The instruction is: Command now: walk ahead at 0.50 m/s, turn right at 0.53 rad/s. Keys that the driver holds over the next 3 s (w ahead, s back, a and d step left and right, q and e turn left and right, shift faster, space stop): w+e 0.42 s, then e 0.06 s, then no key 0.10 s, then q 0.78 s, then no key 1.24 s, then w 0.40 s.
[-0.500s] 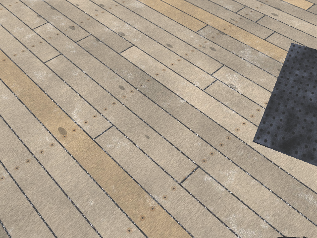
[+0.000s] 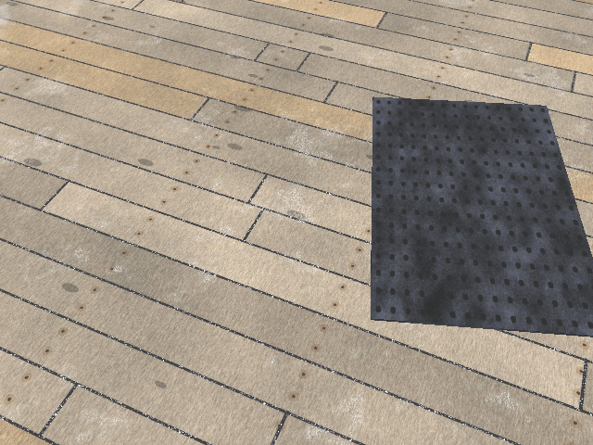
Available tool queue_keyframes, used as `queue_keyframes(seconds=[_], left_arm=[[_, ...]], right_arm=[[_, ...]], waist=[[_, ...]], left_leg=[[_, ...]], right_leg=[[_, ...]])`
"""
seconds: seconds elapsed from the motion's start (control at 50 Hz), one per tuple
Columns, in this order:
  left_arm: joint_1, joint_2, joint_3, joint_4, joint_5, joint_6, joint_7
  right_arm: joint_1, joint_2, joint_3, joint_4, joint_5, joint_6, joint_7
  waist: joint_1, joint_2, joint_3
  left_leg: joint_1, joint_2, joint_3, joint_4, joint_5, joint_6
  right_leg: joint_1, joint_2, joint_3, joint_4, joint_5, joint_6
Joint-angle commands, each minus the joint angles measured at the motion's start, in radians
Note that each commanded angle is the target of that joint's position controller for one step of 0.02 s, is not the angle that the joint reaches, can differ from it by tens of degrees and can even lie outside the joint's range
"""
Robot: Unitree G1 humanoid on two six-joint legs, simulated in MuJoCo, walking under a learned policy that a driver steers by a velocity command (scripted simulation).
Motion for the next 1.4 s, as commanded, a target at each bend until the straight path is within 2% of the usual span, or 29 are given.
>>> queue_keyframes(seconds=[0.02, 0.1, 0.14, 0.16, 0.18, 0.2, 0.22, 0.24, 0.26, 0.34, 0.46, 0.54, 0.6, 0.62, 0.64, 0.66, 0.68, 0.72, 0.76, 0.84, 1.0, 1.02, 1.04, 1.06, 1.08, 1.1, 1.14, 1.28, 1.4], left_arm=[[-0.126, 0.042, 0.001, -0.109, 0.001, -0.012, -0.020], [-0.052, 0.092, 0.029, -0.131, 0.000, -0.002, -0.030], [0.238, 0.189, 0.086, -0.059, -0.006, 0.006, -0.012], [0.320, 0.295, 0.115, -0.035, -0.010, 0.015, 0.010], [0.269, 0.331, 0.106, -0.079, -0.004, -0.008, 0.001], [0.264, 0.229, 0.076, -0.083, 0.000, -0.025, -0.008], [0.228, 0.192, 0.064, -0.079, 0.002, -0.038, -0.009], [0.167, 0.169, 0.057, -0.087, 0.000, -0.045, -0.009], [0.110, 0.135, 0.045, -0.100, 0.005, -0.045, -0.004], [0.100, 0.156, 0.045, -0.112, 0.009, -0.052, 0.019], [0.183, 0.177, 0.053, -0.085, 0.004, -0.034, 0.046], [0.223, 0.156, 0.050, -0.063, 0.003, -0.011, 0.060], [0.165, 0.125, 0.039, -0.075, 0.011, -0.006, 0.068], [0.177, 0.085, 0.025, -0.084, 0.022, -0.010, 0.064], [0.325, 0.040, 0.009, -0.070, 0.031, -0.014, 0.062], [0.456, 0.054, 0.002, -0.031, 0.016, -0.010, 0.054], [0.400, 0.138, 0.019, -0.027, 0.013, 0.002, 0.050], [0.193, 0.159, 0.030, -0.066, 0.028, 0.031, 0.059], [0.158, 0.137, 0.029, -0.086, 0.028, 0.045, 0.068], [0.154, 0.083, 0.018, -0.073, 0.024, 0.037, 0.087], [0.111, 0.087, 0.022, -0.079, 0.020, 0.002, 0.061], [0.127, 0.116, 0.031, -0.079, 0.024, -0.003, 0.061], [0.146, 0.195, 0.048, -0.087, 0.046, -0.001, 0.069], [0.108, 0.246, 0.062, -0.088, 0.076, 0.005, 0.065], [0.049, 0.189, 0.045, -0.122, 0.085, -0.001, 0.067], [-0.007, 0.144, 0.031, -0.137, 0.069, -0.004, 0.072], [-0.054, 0.120, 0.021, -0.143, 0.034, -0.007, 0.073], [0.023, 0.177, 0.042, -0.114, 0.034, 0.023, 0.078], [-0.003, 0.206, 0.055, -0.092, -0.009, 0.021, 0.054]], right_arm=[[-0.001, -0.172, -0.042, -0.042, 0.016, 0.007, -0.007], [-0.031, -0.226, -0.059, -0.047, 0.036, 0.036, -0.013], [-0.060, -0.217, -0.052, -0.059, 0.041, 0.045, -0.016], [-0.021, -0.118, -0.022, -0.093, -0.001, 0.035, -0.014], [0.012, -0.052, 0.009, -0.137, 0.000, -0.005, -0.003], [-0.114, -0.147, -0.012, -0.155, 0.041, -0.037, 0.011], [-0.156, -0.154, -0.013, -0.172, 0.057, -0.055, 0.016], [-0.152, -0.142, -0.012, -0.157, 0.033, -0.063, 0.007], [-0.142, -0.151, -0.021, -0.147, 0.009, -0.057, 0.001], [-0.134, -0.117, -0.020, -0.155, -0.009, -0.016, 0.003], [-0.349, -0.078, 0.001, -0.226, -0.003, -0.020, 0.014], [-0.343, -0.106, -0.008, -0.236, -0.001, -0.029, 0.033], [-0.212, -0.134, -0.020, -0.199, -0.017, -0.044, 0.035], [-0.142, -0.167, -0.023, -0.188, -0.039, -0.052, 0.035], [-0.087, -0.209, -0.026, -0.184, -0.059, -0.048, 0.034], [-0.039, -0.145, -0.014, -0.140, -0.030, -0.031, 0.043], [-0.083, -0.111, 0.000, -0.156, 0.008, -0.017, 0.051], [-0.194, -0.095, 0.014, -0.181, 0.008, 0.012, 0.053], [-0.230, -0.153, -0.006, -0.186, 0.001, 0.031, 0.042], [-0.203, -0.190, -0.028, -0.186, 0.006, 0.059, 0.018], [-0.210, -0.177, -0.038, -0.202, 0.033, 0.112, -0.015], [-0.189, -0.160, -0.033, -0.201, 0.035, 0.116, -0.018], [-0.176, -0.117, -0.020, -0.214, 0.031, 0.114, -0.017], [-0.182, -0.111, -0.022, -0.243, 0.033, 0.103, -0.015], [-0.136, -0.185, -0.046, -0.219, 0.019, 0.097, -0.013], [-0.094, -0.209, -0.060, -0.191, 0.027, 0.103, -0.010], [-0.056, -0.176, -0.058, -0.163, 0.023, 0.129, -0.019], [-0.190, -0.104, -0.019, -0.271, 0.031, 0.136, 0.013], [-0.120, -0.124, -0.032, -0.279, 0.025, 0.148, 0.032]], waist=[[-0.015, 0.059, 0.078], [0.069, 0.118, -0.011], [0.229, 0.082, -0.160], [0.205, -0.122, -0.227], [0.128, -0.219, -0.368], [0.190, -0.076, -0.319], [0.171, -0.054, -0.197], [0.124, 0.032, -0.134], [0.087, 0.036, -0.101], [0.045, -0.001, -0.069], [0.126, -0.043, -0.005], [0.128, -0.072, -0.054], [0.052, -0.086, -0.104], [0.031, -0.034, -0.195], [0.075, 0.166, -0.332], [0.097, 0.327, -0.446], [0.084, 0.212, -0.368], [0.066, 0.080, -0.155], [0.087, 0.148, -0.081], [0.087, 0.191, -0.154], [0.096, 0.178, -0.112], [0.102, 0.152, -0.114], [0.093, 0.005, -0.122], [0.070, -0.244, -0.080], [0.060, -0.182, -0.088], [0.034, -0.115, -0.080], [0.029, -0.076, -0.056], [0.111, -0.130, -0.090], [0.062, -0.134, -0.098]], left_leg=[[0.020, 0.307, -0.059, -0.065, 0.377, 0.142], [0.090, 0.322, -0.014, 0.165, 0.875, 0.105], [-0.071, 0.257, 0.024, 0.568, 0.859, 0.047], [-0.430, 0.162, 0.023, 0.917, 0.250, -0.010], [-0.728, -0.032, -0.209, 1.165, -0.362, -0.040], [-0.843, 0.026, -0.333, 1.199, -0.303, -0.016], [-0.871, 0.070, -0.321, 1.137, -0.209, 0.012], [-0.809, 0.112, -0.324, 1.042, -0.137, 0.015], [-0.744, 0.137, -0.325, 0.962, -0.083, 0.007], [-0.642, 0.131, -0.301, 0.791, 0.018, -0.047], [-0.562, 0.038, -0.274, 0.375, 0.347, -0.076], [-0.506, 0.009, -0.299, 0.278, 0.372, -0.041], [-0.381, 0.016, -0.278, 0.195, 0.393, 0.019], [-0.202, 0.098, -0.326, 0.210, 0.649, 0.059], [0.108, 0.308, -0.562, 0.296, 1.008, 0.208], [0.208, 0.429, -0.817, 0.255, 0.893, 0.337], [0.120, 0.390, -0.834, 0.198, 0.587, 0.313], [-0.115, 0.293, -0.708, 0.118, 0.283, 0.237], [-0.266, 0.235, -0.650, 0.082, 0.241, 0.219], [-0.283, 0.192, -0.609, 0.069, 0.231, 0.213], [-0.370, 0.133, -0.678, 0.102, 0.001, 0.154], [-0.422, 0.100, -0.660, 0.146, -0.044, 0.116], [-0.540, 0.030, -0.564, 0.303, -0.156, 0.058], [-0.638, -0.105, -0.355, 0.535, -0.296, 0.010], [-0.628, -0.046, -0.376, 0.759, -0.328, -0.022], [-0.622, -0.039, -0.378, 0.853, -0.281, -0.037], [-0.666, -0.023, -0.359, 0.962, -0.190, -0.078], [-0.588, 0.049, -0.245, 0.678, -0.131, -0.117], [-0.336, 0.008, -0.161, 0.294, 0.016, -0.021]], right_leg=[[-0.045, 0.010, -0.043, -0.077, -0.013, -0.025], [0.138, 0.106, -0.135, -0.095, -0.201, -0.094], [0.558, 0.184, -0.131, -0.190, -0.151, -0.164], [0.862, -0.023, 0.231, -0.222, -0.191, -0.260], [1.055, -0.213, 0.803, -0.405, -0.386, -0.439], [1.037, -0.205, 0.748, -0.474, -0.399, -0.379], [0.918, -0.173, 0.597, -0.472, -0.334, -0.336], [0.782, -0.123, 0.480, -0.457, -0.186, -0.297], [0.669, -0.092, 0.411, -0.480, -0.128, -0.279], [0.491, -0.034, 0.288, -0.524, 0.071, -0.276], [0.404, 0.047, 0.210, -0.487, 0.062, -0.190], [0.515, 0.012, 0.271, -0.354, 0.120, -0.148], [0.583, 0.024, 0.283, -0.183, 0.252, -0.105], [0.546, 0.083, 0.246, -0.039, 0.185, -0.067], [0.336, 0.184, 0.200, 0.237, -0.253, -0.003], [0.220, 0.218, 0.178, 0.423, -0.699, 0.046], [0.169, 0.162, 0.184, 0.483, -0.684, 0.066], [0.111, 0.120, 0.102, 0.453, -0.581, 0.085], [0.174, 0.098, 0.077, 0.300, -0.539, 0.084], [0.290, 0.137, 0.047, 0.096, -0.464, 0.082], [0.456, 0.162, 0.036, -0.274, -0.229, 0.043], [0.536, 0.109, 0.065, -0.347, -0.198, 0.016], [0.611, -0.077, 0.233, -0.412, -0.226, -0.064], [0.534, -0.239, 0.450, -0.488, -0.120, -0.202], [0.495, -0.280, 0.447, -0.478, -0.030, -0.247], [0.483, -0.229, 0.352, -0.454, 0.018, -0.214], [0.515, -0.156, 0.216, -0.417, 0.082, -0.163], [0.615, -0.160, 0.065, -0.392, 0.188, -0.195], [0.554, -0.175, 0.011, -0.285, 0.194, -0.145]])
